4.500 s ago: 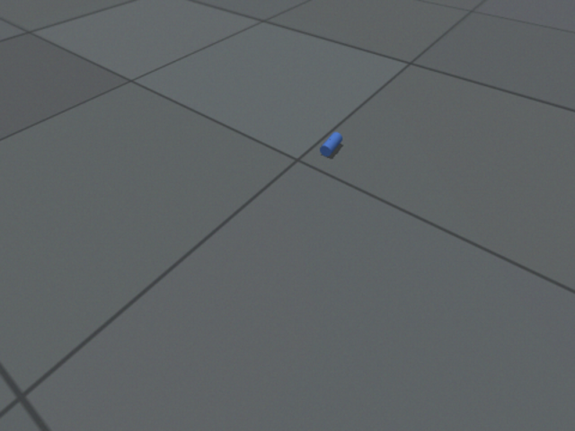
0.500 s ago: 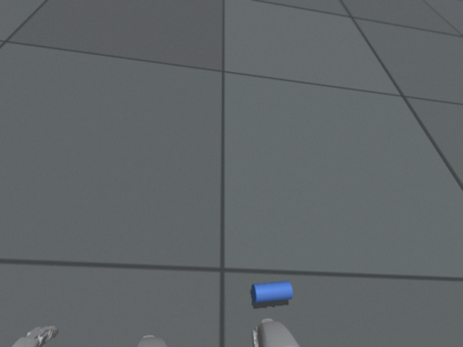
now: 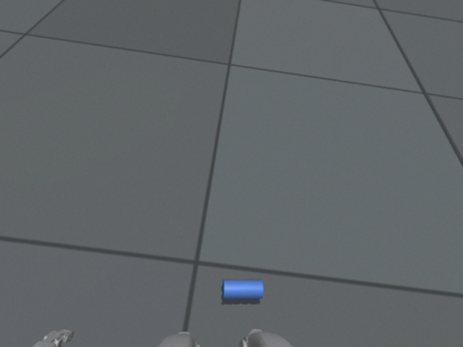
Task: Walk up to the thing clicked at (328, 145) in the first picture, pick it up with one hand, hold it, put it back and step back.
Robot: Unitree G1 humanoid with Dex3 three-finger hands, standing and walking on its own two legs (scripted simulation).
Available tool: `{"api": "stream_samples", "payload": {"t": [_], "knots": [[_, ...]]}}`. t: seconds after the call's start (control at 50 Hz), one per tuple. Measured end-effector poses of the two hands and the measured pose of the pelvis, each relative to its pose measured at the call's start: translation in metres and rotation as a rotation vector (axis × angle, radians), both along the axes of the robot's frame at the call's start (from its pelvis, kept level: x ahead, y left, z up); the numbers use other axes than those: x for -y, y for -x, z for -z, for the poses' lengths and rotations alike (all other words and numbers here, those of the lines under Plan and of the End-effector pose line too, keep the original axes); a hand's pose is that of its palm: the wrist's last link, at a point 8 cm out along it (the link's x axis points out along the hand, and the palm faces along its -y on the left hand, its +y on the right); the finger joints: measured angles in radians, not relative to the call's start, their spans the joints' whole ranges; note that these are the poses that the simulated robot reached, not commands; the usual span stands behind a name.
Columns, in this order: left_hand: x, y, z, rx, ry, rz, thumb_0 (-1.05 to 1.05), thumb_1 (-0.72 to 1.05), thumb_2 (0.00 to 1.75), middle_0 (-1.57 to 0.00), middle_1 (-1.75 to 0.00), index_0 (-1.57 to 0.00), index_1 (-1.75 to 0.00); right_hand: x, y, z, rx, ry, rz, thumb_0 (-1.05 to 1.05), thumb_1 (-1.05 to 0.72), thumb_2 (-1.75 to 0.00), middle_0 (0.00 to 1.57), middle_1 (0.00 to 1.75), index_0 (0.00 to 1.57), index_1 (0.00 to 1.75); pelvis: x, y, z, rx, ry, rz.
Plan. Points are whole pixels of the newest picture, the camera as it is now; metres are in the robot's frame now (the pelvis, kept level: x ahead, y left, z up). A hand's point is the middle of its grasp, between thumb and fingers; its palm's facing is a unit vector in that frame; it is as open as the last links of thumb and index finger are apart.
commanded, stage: walk up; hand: left
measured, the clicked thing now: (242, 288) +0.41 -0.09 -0.71
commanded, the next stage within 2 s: none
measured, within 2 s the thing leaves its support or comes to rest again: neither
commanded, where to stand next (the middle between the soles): +0.03 -0.35 m, yaw +3 degrees
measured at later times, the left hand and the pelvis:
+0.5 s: hand out of the picture +0.05 +0.04 -0.15, palm faces -0.10 -0.92 -0.37, open 7.3 cm; pelvis -0.05 -0.23 -0.02, yaw -3 degrees
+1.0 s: hand out of the picture +0.00 -0.12 -0.17, palm faces -0.03 -0.93 -0.35, open 7.3 cm; pelvis -0.08 -0.40 -0.01, yaw -1 degrees
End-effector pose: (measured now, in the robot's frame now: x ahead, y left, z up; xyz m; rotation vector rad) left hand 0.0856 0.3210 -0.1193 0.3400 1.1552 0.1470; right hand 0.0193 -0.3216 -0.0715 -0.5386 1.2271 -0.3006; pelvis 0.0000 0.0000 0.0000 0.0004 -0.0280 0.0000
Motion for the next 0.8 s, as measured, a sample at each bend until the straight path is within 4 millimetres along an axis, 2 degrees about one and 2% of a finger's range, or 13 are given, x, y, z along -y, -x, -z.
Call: {"api": "stream_samples", "payload": {"t": [0.12, 0.24, 0.32, 0.38, 0.42, 0.46, 0.54, 0.6, 0.66, 0.72, 0.8], "knots": [[0.051, -0.014, 0.002, 0.011, 0.048, 0.06, 0.0, 0.91, 0.89, -0.2, -0.3, -0.21, -0.3, 0.065, 0.019, -0.033, 0.034, 0.098, 0.059, 0.0, -0.9, -0.9, 0.21, 0.31, 0.22, 0.3, 0.041, 0.009, -0.007, 0.013, 0.017, 0.019], [0.093, -0.023, 0.008, 0.04, 0.025, 0.079, 0.0, 0.91, 0.9, -0.2, -0.3, -0.21, -0.3, 0.145, 0.037, -0.05, 0.04, 0.178, 0.051, 0.0, -0.9, -0.9, 0.21, 0.31, 0.21, 0.3, 0.101, 0.023, 0.001, 0.016, 0.015, 0.049], [0.134, -0.021, 0.009, 0.042, -0.008, 0.093, 0.0, 0.91, 0.9, -0.2, -0.3, -0.21, -0.3, 0.209, 0.046, -0.04, 0.042, 0.204, 0.039, 0.0, -0.9, -0.9, 0.21, 0.31, 0.21, 0.3, 0.15, 0.033, 0.015, 0.007, -0.002, 0.069], [0.169, -0.011, 0.009, 0.056, -0.045, 0.089, 0.0, 0.91, 0.9, -0.2, -0.3, -0.21, -0.3, 0.261, 0.049, -0.016, 0.031, 0.21, 0.037, 0.0, -0.9, -0.9, 0.21, 0.3, 0.21, 0.3, 0.187, 0.042, 0.031, 0.016, 0.02, 0.064], [0.193, 0.005, 0.008, 0.058, -0.055, 0.081, 0.0, 0.91, 0.9, -0.2, -0.3, -0.21, -0.3, 0.283, 0.047, 0.001, 0.018, 0.2, 0.064, 0.0, -0.9, -0.9, 0.2, 0.3, 0.21, 0.3, 0.205, 0.046, 0.035, 0.021, 0.025, 0.042], [0.215, 0.024, 0.002, 0.03, -0.043, 0.056, 0.0, 0.91, 0.9, -0.2, -0.3, -0.21, -0.3, 0.289, 0.042, 0.011, 0.025, 0.159, 0.093, 0.0, -0.9, -0.9, 0.2, 0.3, 0.21, 0.3, 0.218, 0.048, 0.028, 0.021, 0.014, 0.047], [0.246, 0.051, -0.013, -0.019, -0.031, 0.022, 0.0, 0.91, 0.89, -0.21, -0.3, -0.21, -0.3, 0.28, 0.032, 0.021, 0.043, 0.041, 0.068, 0.0, -0.91, -0.9, 0.2, 0.3, 0.2, 0.3, 0.239, 0.05, 0.011, 0.004, 0.011, 0.04], [0.258, 0.058, -0.016, -0.002, -0.036, -0.007, 0.0, 0.9, 0.89, -0.21, -0.3, -0.21, -0.3, 0.275, 0.036, 0.023, 0.009, -0.018, 0.028, 0.0, -0.9, -0.9, 0.2, 0.3, 0.21, 0.3, 0.257, 0.051, 0.005, -0.006, 0.015, 0.015], [0.267, 0.058, -0.008, 0.019, -0.039, -0.021, 0.0, 0.9, 0.89, -0.21, -0.3, -0.21, -0.3, 0.277, 0.045, 0.022, -0.017, -0.033, 0.005, 0.0, -0.9, -0.9, 0.2, 0.3, 0.21, 0.3, 0.275, 0.054, 0.009, -0.01, 0.007, -0.003], [0.288, 0.058, 0.001, 0.018, -0.028, -0.032, 0.0, 0.91, 0.9, -0.2, -0.3, -0.21, -0.3, 0.292, 0.059, 0.015, -0.026, -0.02, -0.004, 0.0, -0.9, -0.9, 0.21, 0.3, 0.21, 0.3, 0.293, 0.061, 0.007, 0.005, -0.014, -0.012], [0.323, 0.06, 0.003, -0.005, 0.008, 0.004, 0.0, 0.91, 0.9, -0.2, -0.3, -0.21, -0.3, 0.33, 0.072, -0.005, 0.003, 0.035, 0.042, 0.0, -0.9, -0.9, 0.21, 0.31, 0.22, 0.3, 0.318, 0.071, 0.0, 0.014, 0.008, -0.003]]}}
